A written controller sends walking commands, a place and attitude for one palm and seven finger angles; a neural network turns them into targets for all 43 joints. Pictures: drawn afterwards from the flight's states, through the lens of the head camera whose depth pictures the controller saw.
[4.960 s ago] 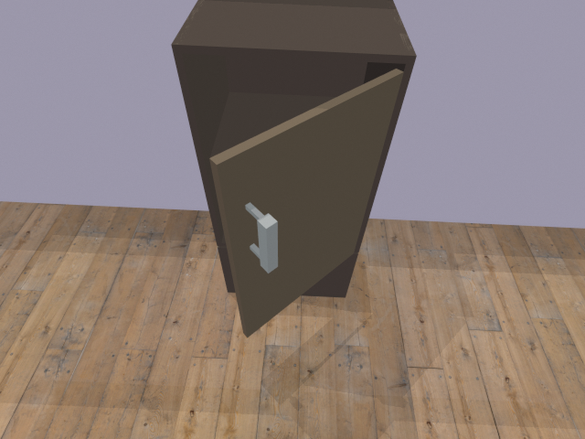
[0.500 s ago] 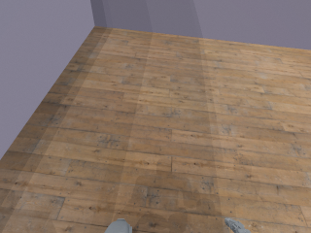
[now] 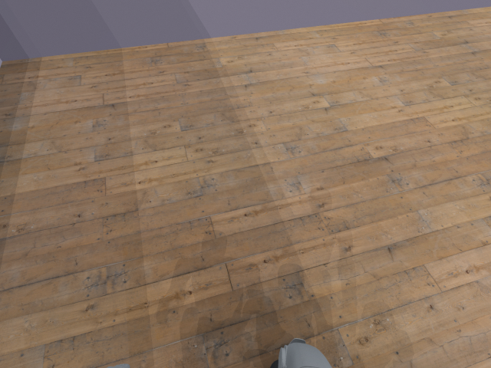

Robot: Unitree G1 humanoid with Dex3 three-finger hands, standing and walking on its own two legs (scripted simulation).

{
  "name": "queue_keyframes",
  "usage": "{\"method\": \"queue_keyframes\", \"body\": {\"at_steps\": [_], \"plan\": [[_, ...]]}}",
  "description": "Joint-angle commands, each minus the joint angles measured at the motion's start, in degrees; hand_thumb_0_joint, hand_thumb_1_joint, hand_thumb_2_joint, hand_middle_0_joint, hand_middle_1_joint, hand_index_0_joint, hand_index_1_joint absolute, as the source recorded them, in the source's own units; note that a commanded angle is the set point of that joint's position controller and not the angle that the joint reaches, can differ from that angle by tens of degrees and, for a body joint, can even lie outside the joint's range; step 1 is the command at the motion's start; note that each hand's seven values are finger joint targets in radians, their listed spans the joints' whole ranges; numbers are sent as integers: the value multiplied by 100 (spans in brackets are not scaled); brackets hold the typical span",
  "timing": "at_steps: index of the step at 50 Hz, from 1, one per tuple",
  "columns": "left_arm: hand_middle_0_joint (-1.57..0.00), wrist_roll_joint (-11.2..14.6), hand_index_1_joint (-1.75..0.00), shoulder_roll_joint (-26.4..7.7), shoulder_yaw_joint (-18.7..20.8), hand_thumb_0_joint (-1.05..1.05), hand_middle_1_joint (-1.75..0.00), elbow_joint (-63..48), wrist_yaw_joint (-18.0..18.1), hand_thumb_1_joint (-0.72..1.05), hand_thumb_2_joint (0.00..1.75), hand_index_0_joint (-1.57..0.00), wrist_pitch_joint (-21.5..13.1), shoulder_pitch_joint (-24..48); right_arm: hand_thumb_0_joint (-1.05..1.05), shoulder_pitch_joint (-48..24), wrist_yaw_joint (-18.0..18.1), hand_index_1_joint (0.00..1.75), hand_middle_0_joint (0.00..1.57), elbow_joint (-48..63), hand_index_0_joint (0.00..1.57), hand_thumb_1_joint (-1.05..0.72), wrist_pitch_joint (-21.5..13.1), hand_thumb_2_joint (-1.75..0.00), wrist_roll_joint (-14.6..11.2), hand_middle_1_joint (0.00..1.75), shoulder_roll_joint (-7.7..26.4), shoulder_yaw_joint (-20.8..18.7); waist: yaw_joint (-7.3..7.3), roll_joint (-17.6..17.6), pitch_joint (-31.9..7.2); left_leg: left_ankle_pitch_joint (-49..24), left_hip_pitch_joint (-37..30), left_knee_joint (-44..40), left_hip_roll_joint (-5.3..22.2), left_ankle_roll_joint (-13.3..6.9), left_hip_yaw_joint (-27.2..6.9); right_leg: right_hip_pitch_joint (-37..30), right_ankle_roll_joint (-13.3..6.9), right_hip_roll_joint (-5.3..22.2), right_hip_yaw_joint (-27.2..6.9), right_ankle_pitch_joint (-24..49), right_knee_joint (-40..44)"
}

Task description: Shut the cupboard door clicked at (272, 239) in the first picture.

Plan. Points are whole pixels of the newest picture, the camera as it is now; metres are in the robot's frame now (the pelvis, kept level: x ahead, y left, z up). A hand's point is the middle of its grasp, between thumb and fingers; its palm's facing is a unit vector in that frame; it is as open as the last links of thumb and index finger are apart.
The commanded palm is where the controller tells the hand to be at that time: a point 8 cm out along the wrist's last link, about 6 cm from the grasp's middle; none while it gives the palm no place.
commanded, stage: turn to face it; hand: left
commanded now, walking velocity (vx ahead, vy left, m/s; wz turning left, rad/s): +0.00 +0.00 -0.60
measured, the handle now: out of the picture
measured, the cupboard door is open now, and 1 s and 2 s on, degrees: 44 44 44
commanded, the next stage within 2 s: none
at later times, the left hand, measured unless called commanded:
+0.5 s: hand (176, 338) +0.20 +0.14 -0.17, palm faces +0.09 -0.99 -0.12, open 7.3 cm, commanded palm none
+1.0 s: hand out of the picture +0.11 +0.16 -0.15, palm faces +0.35 -0.89 -0.30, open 7.4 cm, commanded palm none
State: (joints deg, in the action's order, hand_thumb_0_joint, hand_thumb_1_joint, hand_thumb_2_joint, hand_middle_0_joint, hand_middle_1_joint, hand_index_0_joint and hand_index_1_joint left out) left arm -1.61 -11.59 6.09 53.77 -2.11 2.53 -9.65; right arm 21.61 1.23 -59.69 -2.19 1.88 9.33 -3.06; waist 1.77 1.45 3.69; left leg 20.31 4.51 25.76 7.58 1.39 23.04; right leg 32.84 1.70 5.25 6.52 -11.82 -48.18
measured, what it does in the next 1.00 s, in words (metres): walks ahead, turning left: right foot, then left foot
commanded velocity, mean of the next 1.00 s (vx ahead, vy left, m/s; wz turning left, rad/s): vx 0.00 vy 0.00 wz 0.52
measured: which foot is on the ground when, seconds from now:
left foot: down 0.00-0.08, up 0.10-0.50, down 0.52-0.96, up 0.98-1.00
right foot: up 0.00-0.06, down 0.08-0.54, up 0.56-0.94, down 0.96-1.00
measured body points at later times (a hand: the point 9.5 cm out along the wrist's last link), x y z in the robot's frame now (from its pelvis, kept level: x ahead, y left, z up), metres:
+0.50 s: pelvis +0.09 -0.02 -0.01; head +0.10 +0.00 +0.44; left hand +0.19 +0.19 -0.16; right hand +0.14 -0.26 -0.15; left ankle +0.09 +0.08 -0.73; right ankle +0.10 -0.10 -0.74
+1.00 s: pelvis +0.08 -0.08 -0.01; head +0.12 -0.09 +0.44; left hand +0.09 +0.20 -0.13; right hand +0.23 -0.30 -0.16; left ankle +0.09 +0.07 -0.72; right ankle +0.11 -0.19 -0.74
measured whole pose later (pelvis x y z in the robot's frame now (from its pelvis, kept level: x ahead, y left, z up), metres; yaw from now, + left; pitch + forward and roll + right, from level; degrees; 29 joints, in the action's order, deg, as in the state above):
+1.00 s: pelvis +0.08 -0.08 -0.01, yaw +20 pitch +1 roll +1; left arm -0.6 -12.0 3.3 50.3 1.0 1.1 -10.0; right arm 12.2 -0.4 -52.9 3.9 1.3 14.5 -5.3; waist 1.2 -2.9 2.2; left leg 20.6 25.2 40.8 -1.7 1.9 -5.0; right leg 16.6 0.5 2.3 3.3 -18.2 -34.6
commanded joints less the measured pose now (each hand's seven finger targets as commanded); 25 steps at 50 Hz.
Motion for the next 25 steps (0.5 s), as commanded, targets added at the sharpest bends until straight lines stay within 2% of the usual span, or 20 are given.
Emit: {"method": "queue_keyframes", "body": {"at_steps": [1, 2, 3, 4, 5, 6, 7, 8, 10, 12, 14, 15, 18, 20, 22, 24, 25], "plan": [[-20, -18, -30, -127, -46, 0, -30, -450, 14, 90, 90, -20, -251, -127, 0, 80, 23, 30, 20, 406, 20, -90, -33, -90, -21, 30, 1031, -269, -176, -1085, -452, -4465, -426, 543, 1436, -502, -431, -899, -227, -452, 356, -212, 1113], [-20, -29, -30, -312, -12, 0, -30, -295, 42, 90, 90, -20, -316, -697, 0, 15, -3, 30, 20, 472, 20, -90, -15, -90, -53, 30, 1097, -291, -478, -881, -774, -4656, -218, 1481, 1324, -318, -328, -1742, -290, -593, 454, 256, 1664], [-20, -46, -30, -792, 90, 0, -30, -113, 96, 90, 90, -20, -410, -1361, 0, 38, -61, 30, 20, 593, 20, -90, 1, -90, -121, 30, 977, -264, -803, -138, -1311, -3495, 939, 2773, 1105, -36, -320, -3397, -509, -15, -219, 1818, 1906], [-20, 7, -30, -1495, 228, 0, -30, -27, 181, 90, 90, -20, -478, -1772, 0, 122, -69, 30, 20, 837, 20, -90, -1, -90, -154, 30, 522, -165, -845, 1428, -1878, 1324, 2938, 4465, 32, 370, -553, -4932, -1348, 1713, -2716, 5148, 1801], [-20, 157, -30, -1617, 231, 0, -30, 41, 274, 90, 90, -20, -422, -1867, 0, -246, 45, 30, 20, 934, 20, -90, 52, -90, -170, 30, 562, -124, -921, 1126, -2143, 1865, 3189, 5199, -48, 358, -1634, -4890, -1750, 2066, -2747, 6340, 1899], [-20, 124, -30, -1438, 178, 0, -30, -77, 330, 90, 90, -20, -400, -1499, 0, -283, 72, 30, 20, 912, 20, -90, 68, -90, -158, 30, 495, -85, -765, 1159, -2127, 1446, 3366, 5441, -9, 322, -2110, -4745, -1709, 1847, -2600, 5542, 1950], [-20, 140, -30, -1041, 61, 0, -30, -180, 380, 90, 90, -20, -373, -1001, 0, -391, 67, 30, 20, 794, 20, -90, 103, -90, -131, 30, 586, -102, -584, 655, -1692, 944, 3200, 5317, 132, 266, -2228, -4013, -1522, 1594, -2189, 4722, 2108], [-20, 131, -30, -765, -71, 0, -30, -244, 400, 90, 90, -20, -399, -579, 0, -336, 60, 30, 20, 610, 20, -90, 185, -90, -86, 30, 483, -53, -323, 294, -1254, 538, 2891, 5091, 160, 263, -2206, -3152, -1298, 1353, -1693, 4284, 2365], [-20, 81, -30, -541, -223, 0, -30, -314, 413, 90, 90, -20, -438, -12, 0, 152, 54, 30, 20, 314, 20, -90, 357, -90, -63, 30, 310, 17, 97, 210, -783, 156, 2194, 4501, 105, 256, -2213, -1826, -1082, 1064, -952, 3428, 2736], [-20, 50, -30, -392, -316, 0, -30, -279, 409, 90, 90, -20, -463, 262, 0, 495, 30, 30, 20, 129, 20, -90, 421, -90, -80, 30, 142, 71, 290, 309, -668, -67, 1618, 3685, 21, 212, -2186, -1242, -985, 865, -516, 2305, 3013], [-20, 63, -30, -387, -321, 0, -30, -253, 393, 90, 90, -20, -418, 239, 0, 320, 4, 30, 20, 163, 20, -90, 432, -90, -101, 30, 142, 92, 165, 456, -499, -57, 1602, 3181, -103, 184, -2043, -1267, -1014, 889, -483, 1502, 3177], [-20, 65, -30, -407, -305, 0, -30, -220, 385, 90, 90, -20, -393, 121, 0, 95, -10, 30, 20, 228, 20, -90, 424, -90, -102, 30, 183, 78, 39, 474, -412, 37, 1734, 2994, -140, 179, -1997, -1458, -1049, 965, -552, 1406, 3199], [-20, 31, -30, -525, -193, 0, -30, -120, 409, 90, 90, -20, -352, -145, 0, -439, -48, 30, 20, 419, 20, -90, 391, -90, -107, 30, 245, 14, -183, 462, -266, 316, 2006, 2572, -155, 184, -1916, -1917, -1184, 1298, -655, 1665, 3035], [-20, 18, -30, -618, -133, 0, -30, -131, 428, 90, 90, -20, -327, -195, 0, -648, -72, 30, 20, 545, 20, -90, 389, -90, -108, 30, 275, -12, -257, 416, -277, 422, 1997, 2311, -153, 158, -1869, -2041, -1207, 1492, -625, 1707, 2881], [-20, 9, -30, -673, -99, 0, -30, -146, 443, 90, 90, -20, -302, -176, 0, -633, -96, 30, 20, 620, 20, -90, 378, -90, -107, 30, 280, -33, -217, 290, -338, 288, 1773, 1785, -172, 128, -1821, -2100, -1111, 1579, -509, 1746, 2599], [-20, 50, -30, -700, -60, 0, -30, -195, 425, 90, 90, -20, -265, -216, 0, -451, -107, 30, 20, 645, 20, -90, 376, -90, -83, 30, 331, -68, -135, 233, -430, -315, 1215, 998, -246, 73, -1669, -1874, -824, 1469, -223, 1322, 2198], [-20, 78, -30, -630, -54, 0, -30, -227, 412, 90, 90, -20, -235, -223, 0, -233, -123, 30, 20, 626, 20, -90, 348, -90, -72, 30, 462, -108, -26, -215, -583, -1030, 803, 344, -137, -24, -1874, -1722, -566, 1275, 56, 968, 1665]]}}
